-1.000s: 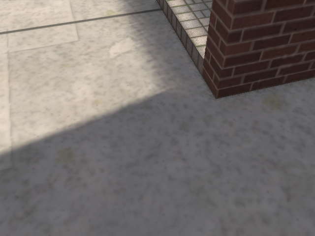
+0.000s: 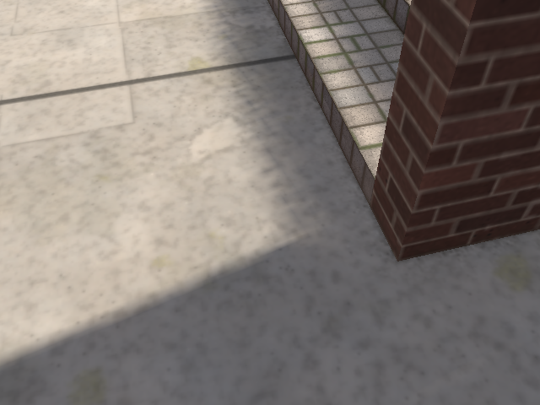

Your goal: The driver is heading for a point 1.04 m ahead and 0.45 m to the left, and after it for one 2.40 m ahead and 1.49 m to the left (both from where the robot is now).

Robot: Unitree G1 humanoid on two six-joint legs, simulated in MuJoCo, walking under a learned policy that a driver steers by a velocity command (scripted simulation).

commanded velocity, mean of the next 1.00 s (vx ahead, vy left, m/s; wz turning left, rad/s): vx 0.50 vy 0.00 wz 0.45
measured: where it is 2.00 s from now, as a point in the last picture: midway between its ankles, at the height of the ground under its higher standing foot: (136, 250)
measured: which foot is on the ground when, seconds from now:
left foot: up 0.00-0.32, down 0.34-0.84, up 0.86-1.00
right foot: down 0.00-0.36, up 0.38-0.82, down 0.84-1.00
